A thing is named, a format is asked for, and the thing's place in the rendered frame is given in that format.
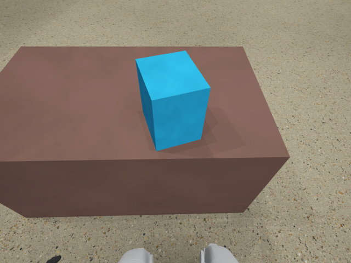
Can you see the pedestal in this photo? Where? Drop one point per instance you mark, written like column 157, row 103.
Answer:
column 74, row 140

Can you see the left robot thigh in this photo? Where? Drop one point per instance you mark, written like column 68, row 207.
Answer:
column 139, row 255

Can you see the robot thigh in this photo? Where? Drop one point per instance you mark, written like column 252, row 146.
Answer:
column 139, row 255
column 216, row 254

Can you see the right robot thigh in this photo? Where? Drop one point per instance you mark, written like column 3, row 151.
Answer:
column 216, row 254

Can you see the carton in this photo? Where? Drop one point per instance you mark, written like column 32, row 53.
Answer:
column 174, row 97

